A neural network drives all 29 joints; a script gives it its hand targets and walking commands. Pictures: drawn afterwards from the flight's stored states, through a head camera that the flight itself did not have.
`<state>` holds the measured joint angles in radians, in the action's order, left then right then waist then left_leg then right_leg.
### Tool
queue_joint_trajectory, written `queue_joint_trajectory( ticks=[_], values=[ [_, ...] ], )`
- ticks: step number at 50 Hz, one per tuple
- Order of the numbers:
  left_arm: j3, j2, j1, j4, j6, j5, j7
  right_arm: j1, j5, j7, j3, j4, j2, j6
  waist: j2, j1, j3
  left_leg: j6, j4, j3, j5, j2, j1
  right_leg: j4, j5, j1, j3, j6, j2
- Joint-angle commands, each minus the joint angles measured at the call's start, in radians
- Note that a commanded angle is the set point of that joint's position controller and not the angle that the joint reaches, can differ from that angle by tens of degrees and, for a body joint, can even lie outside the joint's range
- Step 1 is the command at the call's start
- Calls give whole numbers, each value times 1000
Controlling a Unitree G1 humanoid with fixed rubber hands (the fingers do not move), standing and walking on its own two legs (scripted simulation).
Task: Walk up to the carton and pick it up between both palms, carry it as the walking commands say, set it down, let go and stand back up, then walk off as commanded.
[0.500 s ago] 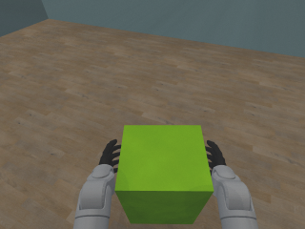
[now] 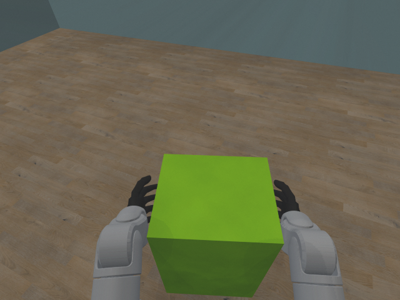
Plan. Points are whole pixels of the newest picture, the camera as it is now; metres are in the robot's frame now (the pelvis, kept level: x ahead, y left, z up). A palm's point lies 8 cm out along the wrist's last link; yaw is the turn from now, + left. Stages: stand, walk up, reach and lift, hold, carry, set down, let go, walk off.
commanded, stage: carry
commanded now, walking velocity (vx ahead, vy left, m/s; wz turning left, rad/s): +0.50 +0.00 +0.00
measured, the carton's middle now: (211, 232) +0.28 +0.00 +0.00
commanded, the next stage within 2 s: none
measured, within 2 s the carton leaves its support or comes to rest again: neither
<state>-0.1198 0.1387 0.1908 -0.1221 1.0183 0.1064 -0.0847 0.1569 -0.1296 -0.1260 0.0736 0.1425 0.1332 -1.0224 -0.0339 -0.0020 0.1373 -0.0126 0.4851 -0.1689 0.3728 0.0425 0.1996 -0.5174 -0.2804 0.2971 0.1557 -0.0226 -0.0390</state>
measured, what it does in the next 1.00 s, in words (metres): walks ahead: left foot, then right foot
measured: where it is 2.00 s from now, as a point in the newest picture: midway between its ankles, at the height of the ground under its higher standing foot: (202, 165)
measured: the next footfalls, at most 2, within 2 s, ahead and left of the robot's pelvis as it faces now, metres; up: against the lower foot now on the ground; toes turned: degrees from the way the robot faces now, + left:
left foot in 0.24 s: +0.21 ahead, +0.11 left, +0.00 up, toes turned +9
right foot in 0.64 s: +0.52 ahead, -0.09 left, +0.00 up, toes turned -9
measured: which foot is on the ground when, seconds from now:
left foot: down 0.00-0.04, up 0.06-0.22, down 0.24-0.66, up 0.68-1.00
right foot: down 0.00-0.26, up 0.28-0.62, down 0.64-1.00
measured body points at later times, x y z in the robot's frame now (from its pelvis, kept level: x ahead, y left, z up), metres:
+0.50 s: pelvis +0.26 +0.02 +0.01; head +0.30 +0.03 +0.46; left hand +0.56 +0.15 +0.07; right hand +0.54 -0.14 +0.07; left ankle +0.17 +0.10 -0.73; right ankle +0.32 -0.11 -0.69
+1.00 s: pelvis +0.58 +0.01 +0.01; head +0.59 +0.00 +0.46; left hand +0.86 +0.17 +0.10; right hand +0.87 -0.12 +0.09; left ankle +0.68 +0.15 -0.70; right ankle +0.48 -0.09 -0.73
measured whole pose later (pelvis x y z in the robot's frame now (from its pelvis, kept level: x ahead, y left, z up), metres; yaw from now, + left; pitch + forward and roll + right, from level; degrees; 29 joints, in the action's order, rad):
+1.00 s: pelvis +0.58 +0.01 +0.01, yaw +3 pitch +4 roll +1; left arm -0.08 0.14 0.20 -0.32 1.17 0.08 -0.12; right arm 0.18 -0.13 -0.13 0.08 0.36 0.14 -1.20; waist -0.01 0.03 0.05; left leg 0.02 0.62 -0.12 0.12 0.09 0.55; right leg -0.27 -0.29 0.05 0.20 -0.01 -0.04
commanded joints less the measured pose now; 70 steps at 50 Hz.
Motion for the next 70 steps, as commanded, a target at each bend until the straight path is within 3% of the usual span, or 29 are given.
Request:
queue_joint_trajectory(
  ticks=[1, 2, 3, 4, 6, 10, 12, 13, 14, 15, 16, 17, 22, 27, 31, 32, 33, 34, 37, 44, 52, 54, 55, 56, 57, 59, 60, 64, 70],
  values=[
    [503, 854, 318, 121, -25, -199, 207, 493, 258, 238, -526, 21, 839, 27, 208, 37, 231, 4, 217, -1, -308, 42, 195, 149, 163, -426, -284, -106, -179],
    [548, 866, 343, 12, -37, -234, 204, 528, 307, 244, -580, 120, 855, 31, 313, 47, 199, 23, 381, -22, -121, -13, 406, 173, 361, -556, -410, -165, -272],
    [613, 908, 384, -114, -25, -284, 200, 545, 366, 250, -639, 204, 897, 15, 308, 51, 129, 21, 457, 3, 157, -50, 598, 200, 506, -623, -475, -218, -331],
    [611, 913, 423, -123, -19, -283, 196, 545, 363, 252, -621, 159, 916, 9, 179, 49, 122, 10, 455, 63, 179, -8, 631, 197, 513, -628, -445, -225, -346],
    [598, 893, 435, -101, -15, -277, 192, 486, 328, 248, -579, 89, 906, 9, 94, 42, 111, 10, 294, 68, 78, 19, 576, 202, 491, -574, -316, -167, -309],
    [656, 891, 417, -211, -12, -322, 202, 436, 324, 230, -602, 181, 913, 16, 188, 31, 191, -1, 44, -34, -182, -84, 181, 83, 742, -401, -55, -57, -201],
    [712, 884, 420, -294, 26, -364, 206, 411, 359, 223, -651, 254, 933, -11, 145, -13, 283, -47, -74, -37, -286, -85, -243, -165, 686, -154, 44, 24, -152],
    [743, 876, 430, -335, 56, -381, 209, 405, 381, 221, -674, 293, 926, -37, 20, -37, 326, -107, -94, 182, -203, 59, -434, -383, 467, 70, 45, 54, -107],
    [646, 838, 428, -150, 52, -316, 216, 350, 283, 220, -547, 66, 869, -16, -258, -38, 332, -246, -185, 604, -378, 291, -592, -643, -66, 375, -19, 64, 55],
    [686, 853, 409, -178, 53, -335, 224, 383, 322, 221, -605, 169, 883, -16, -178, -28, 299, -299, -183, 645, -480, 371, -585, -766, -249, 491, -169, 24, 30],
    [575, 829, 387, 4, 8, -256, 227, 371, 239, 224, -516, 11, 849, 21, -47, -27, 275, -276, -171, 560, -540, 355, -542, -746, -217, 499, -221, 10, -23],
    [669, 891, 460, -178, -12, -343, 230, 447, 321, 227, -630, 192, 912, 33, 26, -24, 234, -235, -184, 478, -574, 335, -471, -675, -175, 472, -228, 17, -56],
    [736, 949, 389, -292, 34, -366, 191, 501, 446, 241, -723, 360, 952, -33, -51, -11, 188, -171, -233, 224, -634, 250, -362, -313, -33, 385, -81, 37, -22],
    [755, 894, 338, -308, 113, -360, 181, 420, 437, 268, -712, 319, 884, -116, -130, -14, 132, -111, -204, 62, -813, 189, -313, -63, 166, 250, 25, 18, 30],
    [747, 889, 360, -279, 146, -371, 193, 434, 416, 278, -702, 297, 866, -152, -103, 18, 220, -26, 89, -36, -841, 110, -184, 119, 266, -195, 89, -1, 70],
    [741, 897, 363, -265, 152, -371, 200, 451, 412, 279, -698, 288, 865, -160, -57, 46, 277, -15, 254, -22, -653, 89, -23, 80, 199, -405, -21, -27, -17],
    [736, 886, 380, -250, 154, -362, 203, 475, 423, 281, -707, 298, 877, -171, 213, 50, 367, 22, 582, -4, -288, -9, 201, 169, 100, -581, -495, -146, -310],
    [727, 908, 353, -212, 158, -363, 209, 471, 430, 282, -714, 282, 887, -176, 339, 43, 334, 6, 808, 104, 88, -95, 394, 270, 133, -600, -678, -244, -392],
    [743, 992, 467, -262, 148, -405, 220, 551, 436, 274, -697, 293, 958, -155, 60, 34, 249, -5, 756, 209, -30, 49, 453, 280, 217, -430, -457, -203, -345],
    [747, 980, 427, -268, 143, -448, 243, 465, 395, 239, -695, 280, 975, -137, 163, 29, 172, 40, 307, 81, -188, 42, 388, 341, 292, -371, -134, -117, -231],
    [722, 921, 436, -232, 168, -408, 239, 508, 399, 258, -701, 265, 913, -171, 194, 36, 87, 23, 15, -26, -281, -10, 215, 189, 463, -332, -21, -62, -198],
    [726, 910, 444, -217, 177, -395, 236, 498, 400, 264, -687, 229, 916, -177, 134, 3, 173, -16, -75, -62, -260, -43, -89, -59, 568, -215, 56, 5, -149],
    [728, 901, 451, -209, 180, -384, 237, 478, 394, 266, -676, 204, 912, -177, 6, -25, 243, -60, -74, 114, -248, 66, -308, -303, 446, -24, 62, 49, -119],
    [742, 921, 503, -248, 183, -408, 236, 461, 399, 268, -667, 169, 933, -165, -307, -35, 328, -208, -175, 551, -233, 294, -537, -638, 44, 301, 27, 74, 27],
    [740, 933, 468, -199, 182, -393, 236, 472, 416, 268, -669, 176, 954, -160, -265, -24, 302, -255, -214, 627, -354, 361, -549, -780, -215, 469, -115, 35, 45],
    [735, 979, 500, -204, 158, -421, 240, 492, 420, 266, -690, 195, 1003, -143, -33, -21, 292, -218, -189, 457, -519, 333, -444, -751, -136, 427, -213, 10, -41],
    [743, 1013, 519, -223, 147, -433, 240, 515, 428, 265, -694, 225, 1029, -132, -4, -15, 256, -196, -210, 385, -539, 324, -373, -682, -113, 399, -214, 15, -66],
    [753, 1038, 461, -255, 125, -415, 217, 537, 461, 269, -714, 303, 1022, -123, -61, -7, 242, -166, -262, 227, -480, 273, -334, -417, -41, 366, -123, 28, -51],
    [761, 968, 410, -265, 137, -391, 206, 469, 433, 281, -700, 277, 940, -138, -126, -9, 164, -113, -227, 53, -666, 204, -298, -119, 162, 277, -7, 21, -8]
  ],
)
